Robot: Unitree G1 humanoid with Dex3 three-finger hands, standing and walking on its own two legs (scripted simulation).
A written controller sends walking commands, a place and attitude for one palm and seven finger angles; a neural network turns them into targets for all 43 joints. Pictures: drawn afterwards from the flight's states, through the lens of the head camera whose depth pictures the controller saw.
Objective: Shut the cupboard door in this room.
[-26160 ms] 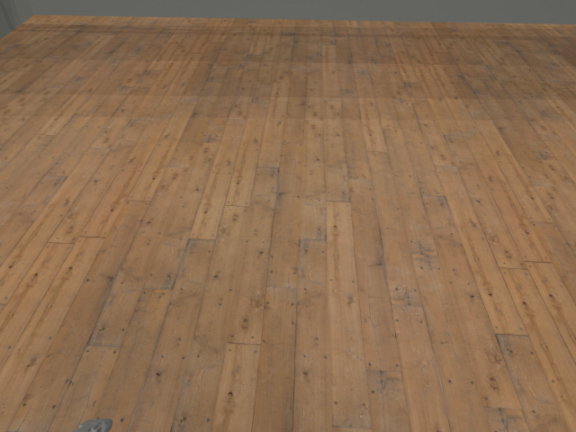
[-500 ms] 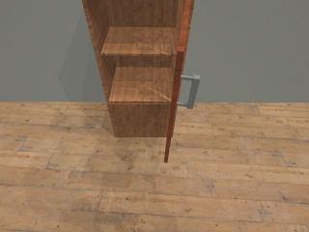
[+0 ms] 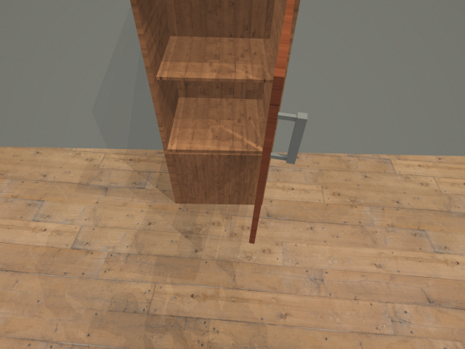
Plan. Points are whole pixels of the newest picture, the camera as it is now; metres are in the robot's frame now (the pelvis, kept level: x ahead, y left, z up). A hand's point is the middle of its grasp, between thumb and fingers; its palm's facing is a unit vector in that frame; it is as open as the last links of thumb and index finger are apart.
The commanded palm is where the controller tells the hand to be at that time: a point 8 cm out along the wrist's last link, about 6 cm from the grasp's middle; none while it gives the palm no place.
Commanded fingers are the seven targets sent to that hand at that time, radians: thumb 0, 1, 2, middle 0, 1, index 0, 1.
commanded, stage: look at it before walking up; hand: left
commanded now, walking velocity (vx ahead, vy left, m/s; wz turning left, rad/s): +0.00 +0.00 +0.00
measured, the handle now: (286, 138) +0.53 -0.09 +0.06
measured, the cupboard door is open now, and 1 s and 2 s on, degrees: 79 79 79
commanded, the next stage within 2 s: walk around to get in front in 0.58 s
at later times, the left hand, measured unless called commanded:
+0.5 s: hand out of the picture +0.03 +0.21 -0.17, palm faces +0.00 -0.97 -0.24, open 7.4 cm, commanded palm none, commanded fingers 0.00 0.90 0.90 -0.20 -0.30 -0.20 -0.30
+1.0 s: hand out of the picture +0.06 +0.22 -0.17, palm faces -0.11 -0.95 -0.29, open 7.4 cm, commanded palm none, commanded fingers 0.00 0.90 0.90 -0.20 -0.30 -0.20 -0.30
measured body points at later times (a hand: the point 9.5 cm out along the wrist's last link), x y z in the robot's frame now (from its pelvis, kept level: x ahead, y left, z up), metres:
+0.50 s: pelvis +0.00 +0.01 +0.00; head +0.02 +0.02 +0.45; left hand +0.04 +0.26 -0.15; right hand +0.03 -0.24 -0.15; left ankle -0.02 +0.13 -0.74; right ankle -0.03 -0.10 -0.74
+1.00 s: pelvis -0.01 +0.00 -0.01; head +0.02 -0.01 +0.44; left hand +0.06 +0.27 -0.15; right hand +0.04 -0.26 -0.16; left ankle -0.02 +0.13 -0.74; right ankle -0.04 -0.10 -0.72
